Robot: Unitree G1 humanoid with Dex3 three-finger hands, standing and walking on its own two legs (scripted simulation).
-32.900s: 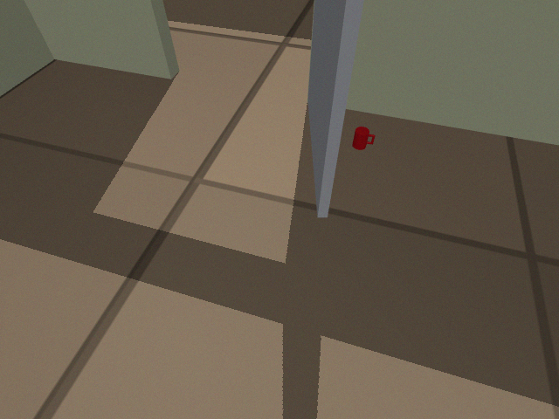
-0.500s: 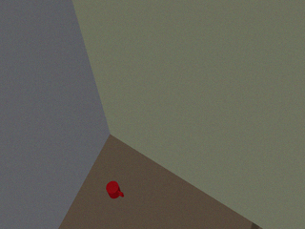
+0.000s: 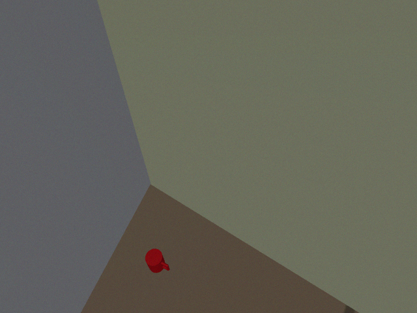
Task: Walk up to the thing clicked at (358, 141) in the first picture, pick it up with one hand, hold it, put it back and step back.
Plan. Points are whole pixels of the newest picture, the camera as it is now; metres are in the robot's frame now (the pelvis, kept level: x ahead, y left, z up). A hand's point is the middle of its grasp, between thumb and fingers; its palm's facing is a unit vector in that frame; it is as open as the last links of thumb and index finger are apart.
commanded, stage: stand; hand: left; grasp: from above
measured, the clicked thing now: (158, 262) +0.46 +0.23 -0.73
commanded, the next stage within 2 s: rise first in 0.38 s
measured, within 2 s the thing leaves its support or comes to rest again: neither
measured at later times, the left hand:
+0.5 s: hand out of the picture +0.07 +0.25 -0.16, palm faces -0.03 -0.94 -0.35, open 7.4 cm
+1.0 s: hand out of the picture +0.15 +0.25 -0.20, palm faces -0.08 -0.91 -0.40, open 13.3 cm
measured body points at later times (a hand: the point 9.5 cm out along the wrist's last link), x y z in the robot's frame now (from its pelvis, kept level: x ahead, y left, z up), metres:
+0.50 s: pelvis +0.00 +0.00 +0.00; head +0.01 +0.00 +0.45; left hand +0.07 +0.30 -0.13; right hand +0.07 -0.30 -0.14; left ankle -0.01 +0.12 -0.75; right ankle -0.02 -0.10 -0.75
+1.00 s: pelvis -0.01 +0.01 -0.05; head +0.06 +0.01 +0.39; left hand +0.15 +0.30 -0.17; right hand +0.10 -0.26 -0.16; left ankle -0.01 +0.12 -0.75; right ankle -0.02 -0.10 -0.75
